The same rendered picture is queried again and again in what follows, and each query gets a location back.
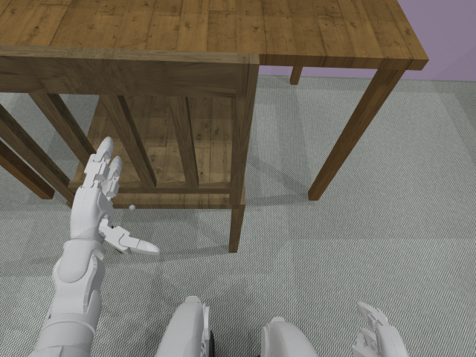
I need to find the robot right thigh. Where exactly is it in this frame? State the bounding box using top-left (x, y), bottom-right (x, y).
top-left (261, 321), bottom-right (319, 357)

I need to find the table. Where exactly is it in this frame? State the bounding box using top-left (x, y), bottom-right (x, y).
top-left (0, 0), bottom-right (429, 201)

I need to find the robot left shin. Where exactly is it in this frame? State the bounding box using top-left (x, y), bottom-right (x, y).
top-left (177, 296), bottom-right (209, 357)

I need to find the left robot forearm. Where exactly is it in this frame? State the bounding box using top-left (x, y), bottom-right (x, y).
top-left (27, 239), bottom-right (106, 357)

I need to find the right robot hand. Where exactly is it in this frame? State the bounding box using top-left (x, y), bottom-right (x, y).
top-left (352, 301), bottom-right (410, 357)

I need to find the chair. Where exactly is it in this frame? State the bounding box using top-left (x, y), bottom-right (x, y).
top-left (0, 45), bottom-right (260, 254)

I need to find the left robot hand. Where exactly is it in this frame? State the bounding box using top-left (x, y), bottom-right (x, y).
top-left (70, 136), bottom-right (160, 255)

